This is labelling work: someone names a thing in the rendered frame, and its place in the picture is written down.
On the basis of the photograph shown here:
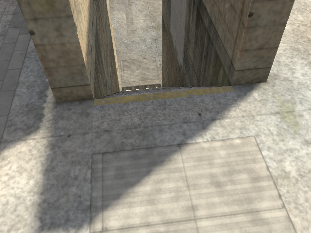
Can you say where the stairs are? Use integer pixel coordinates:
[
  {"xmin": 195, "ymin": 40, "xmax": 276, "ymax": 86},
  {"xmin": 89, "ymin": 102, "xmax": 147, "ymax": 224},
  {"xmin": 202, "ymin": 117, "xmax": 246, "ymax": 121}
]
[{"xmin": 100, "ymin": 85, "xmax": 218, "ymax": 99}]

